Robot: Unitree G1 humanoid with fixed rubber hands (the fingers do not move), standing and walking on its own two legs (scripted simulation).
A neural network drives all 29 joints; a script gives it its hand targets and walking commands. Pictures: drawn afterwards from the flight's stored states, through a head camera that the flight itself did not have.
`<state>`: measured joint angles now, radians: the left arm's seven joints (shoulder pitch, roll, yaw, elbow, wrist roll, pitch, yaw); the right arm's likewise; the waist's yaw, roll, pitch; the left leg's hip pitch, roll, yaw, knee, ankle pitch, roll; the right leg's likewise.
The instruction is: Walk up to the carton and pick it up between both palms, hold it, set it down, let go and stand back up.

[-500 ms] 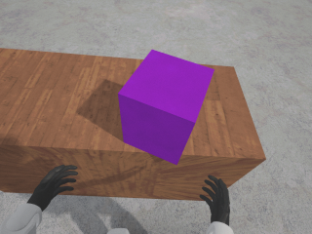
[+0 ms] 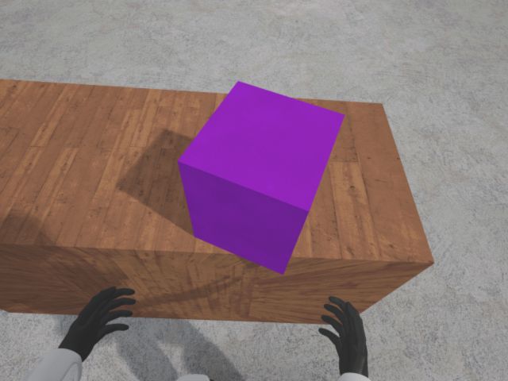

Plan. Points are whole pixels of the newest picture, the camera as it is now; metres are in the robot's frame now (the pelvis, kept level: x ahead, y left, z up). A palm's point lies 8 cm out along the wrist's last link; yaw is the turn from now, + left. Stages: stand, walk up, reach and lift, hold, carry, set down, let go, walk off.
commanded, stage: set down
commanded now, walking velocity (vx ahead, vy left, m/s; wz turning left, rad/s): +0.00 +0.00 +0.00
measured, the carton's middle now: (261, 182) +0.44 +0.00 -0.01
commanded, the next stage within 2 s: let go in 1.04 s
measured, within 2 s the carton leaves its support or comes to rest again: neither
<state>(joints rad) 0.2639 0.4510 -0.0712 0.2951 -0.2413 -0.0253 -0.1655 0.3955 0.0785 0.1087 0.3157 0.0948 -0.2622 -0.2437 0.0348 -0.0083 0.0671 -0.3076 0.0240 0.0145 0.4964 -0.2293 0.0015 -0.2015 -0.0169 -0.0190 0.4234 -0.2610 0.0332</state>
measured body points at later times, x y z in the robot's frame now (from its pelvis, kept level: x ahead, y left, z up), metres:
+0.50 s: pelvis +0.00 -0.01 +0.00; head +0.04 +0.00 +0.45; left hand +0.17 +0.24 -0.06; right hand +0.16 -0.18 -0.08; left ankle +0.02 +0.11 -0.74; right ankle -0.03 -0.14 -0.74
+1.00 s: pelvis +0.00 -0.02 +0.00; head +0.04 -0.01 +0.45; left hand +0.16 +0.22 -0.08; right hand +0.16 -0.20 -0.10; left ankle +0.02 +0.11 -0.74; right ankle -0.03 -0.14 -0.74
